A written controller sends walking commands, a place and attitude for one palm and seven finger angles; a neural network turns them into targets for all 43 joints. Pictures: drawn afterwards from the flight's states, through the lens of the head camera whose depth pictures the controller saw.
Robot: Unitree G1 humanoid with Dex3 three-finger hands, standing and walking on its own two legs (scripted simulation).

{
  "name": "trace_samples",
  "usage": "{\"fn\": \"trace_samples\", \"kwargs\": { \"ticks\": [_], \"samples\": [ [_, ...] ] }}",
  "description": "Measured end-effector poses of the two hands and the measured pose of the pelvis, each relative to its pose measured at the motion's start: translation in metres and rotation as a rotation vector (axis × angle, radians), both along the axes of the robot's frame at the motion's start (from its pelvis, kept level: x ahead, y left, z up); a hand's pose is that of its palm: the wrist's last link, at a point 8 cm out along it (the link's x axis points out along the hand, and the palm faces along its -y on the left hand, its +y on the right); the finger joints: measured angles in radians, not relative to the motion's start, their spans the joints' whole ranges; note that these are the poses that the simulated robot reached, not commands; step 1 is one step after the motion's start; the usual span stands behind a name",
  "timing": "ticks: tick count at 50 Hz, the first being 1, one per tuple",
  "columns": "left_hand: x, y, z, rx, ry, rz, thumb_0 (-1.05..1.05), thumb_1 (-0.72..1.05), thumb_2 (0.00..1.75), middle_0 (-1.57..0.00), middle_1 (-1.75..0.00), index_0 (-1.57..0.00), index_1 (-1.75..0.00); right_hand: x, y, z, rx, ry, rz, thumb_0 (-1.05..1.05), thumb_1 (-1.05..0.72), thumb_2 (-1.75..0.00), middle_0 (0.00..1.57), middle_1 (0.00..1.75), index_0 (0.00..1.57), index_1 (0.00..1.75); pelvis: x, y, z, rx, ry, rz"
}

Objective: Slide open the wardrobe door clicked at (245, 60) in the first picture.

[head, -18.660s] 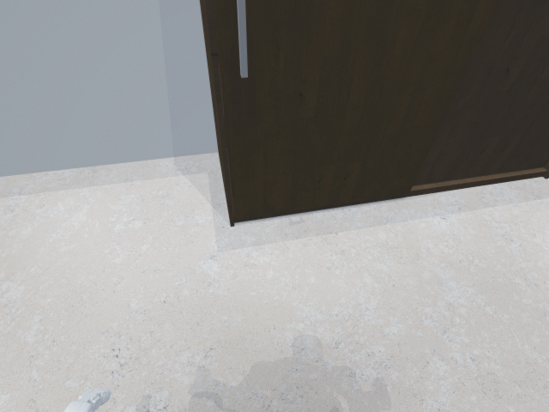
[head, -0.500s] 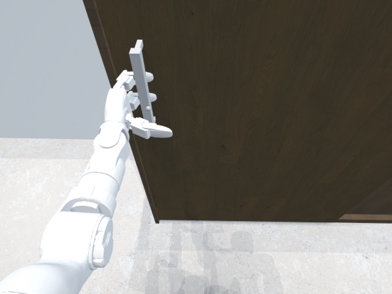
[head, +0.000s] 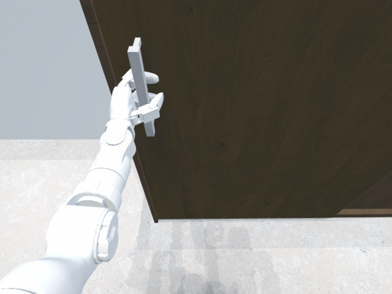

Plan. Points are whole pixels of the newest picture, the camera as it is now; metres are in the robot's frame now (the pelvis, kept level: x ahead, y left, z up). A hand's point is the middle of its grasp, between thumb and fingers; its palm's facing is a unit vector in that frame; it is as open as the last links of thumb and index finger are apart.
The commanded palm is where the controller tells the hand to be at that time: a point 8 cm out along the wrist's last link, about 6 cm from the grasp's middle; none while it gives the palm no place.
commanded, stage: grip the handle and tug to test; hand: left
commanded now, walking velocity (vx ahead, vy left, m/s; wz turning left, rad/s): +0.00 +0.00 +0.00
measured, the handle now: (144, 92) +0.51 +0.10 +0.13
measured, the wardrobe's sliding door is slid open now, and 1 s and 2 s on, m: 0.00 0.00 0.04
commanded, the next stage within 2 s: tug the door sideways, standing still in 0.80 s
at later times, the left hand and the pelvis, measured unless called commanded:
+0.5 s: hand (153, 106) +0.46 +0.07 +0.13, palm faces -0.03 -1.00 -0.01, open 5.3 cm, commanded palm +0.43 +0.12 +0.13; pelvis +0.01 -0.01 +0.00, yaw +0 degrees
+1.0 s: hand (153, 106) +0.46 +0.07 +0.13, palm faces -0.03 -1.00 +0.01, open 5.3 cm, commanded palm +0.44 +0.11 +0.13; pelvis +0.03 -0.02 +0.01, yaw +0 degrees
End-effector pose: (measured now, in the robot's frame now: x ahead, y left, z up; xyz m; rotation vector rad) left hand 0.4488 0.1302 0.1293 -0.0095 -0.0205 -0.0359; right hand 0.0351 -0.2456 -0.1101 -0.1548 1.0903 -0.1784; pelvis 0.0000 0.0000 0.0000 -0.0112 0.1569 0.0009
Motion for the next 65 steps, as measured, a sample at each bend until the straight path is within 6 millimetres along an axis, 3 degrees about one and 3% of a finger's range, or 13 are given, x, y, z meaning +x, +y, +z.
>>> {"fn": "trace_samples", "kwargs": {
  "ticks": [7,35,48,56,65],
  "samples": [
    [-0.002,-0.001,0.001,0.012,-0.022,-0.012,0.01,0.76,0.83,-0.44,-1.39,-0.43,-1.38,0.001,-0.002,0.000,0.005,0.001,-0.010,0.01,-0.90,-0.89,0.20,0.30,0.20,0.29,0.005,-0.001,0.000,-0.001,-0.004,-0.005],
    [-0.004,-0.003,0.002,0.012,-0.005,0.009,0.02,0.79,0.80,-0.41,-1.40,-0.39,-1.40,0.036,-0.016,0.006,0.018,-0.052,0.003,0.01,-0.90,-0.89,0.20,0.30,0.20,0.29,0.016,-0.017,0.005,0.010,-0.011,-0.011],
    [-0.005,-0.002,0.002,0.003,-0.002,0.000,0.02,0.79,0.79,-0.38,-1.40,-0.38,-1.40,0.063,-0.021,0.013,0.017,-0.089,0.008,0.01,-0.90,-0.89,0.20,0.30,0.20,0.29,0.029,-0.020,0.007,0.012,-0.012,-0.018],
    [-0.005,-0.004,0.003,0.011,0.008,0.023,0.02,0.78,0.82,-0.39,-1.40,-0.39,-1.40,0.074,-0.015,0.007,0.011,-0.060,0.067,0.01,-0.90,-0.90,0.20,0.30,0.20,0.29,0.025,-0.016,0.006,0.004,-0.010,0.028],
    [-0.006,-0.005,0.004,0.025,0.012,0.036,0.01,0.79,0.81,-0.39,-1.40,-0.36,-1.40,0.066,0.001,-0.001,0.040,-0.037,0.102,0.01,-0.90,-0.89,0.20,0.30,0.20,0.29,0.020,-0.009,0.003,0.001,-0.003,0.052]
  ]
}}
